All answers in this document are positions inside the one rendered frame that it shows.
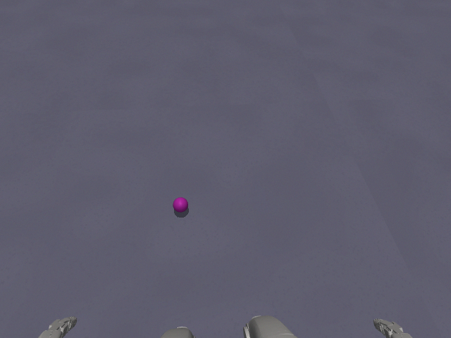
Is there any ball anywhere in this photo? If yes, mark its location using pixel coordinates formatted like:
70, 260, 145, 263
173, 197, 188, 213

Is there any right robot hand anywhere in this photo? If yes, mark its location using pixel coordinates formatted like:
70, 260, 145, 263
373, 319, 412, 338

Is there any left robot hand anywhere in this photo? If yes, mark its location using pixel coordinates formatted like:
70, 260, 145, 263
38, 316, 77, 338

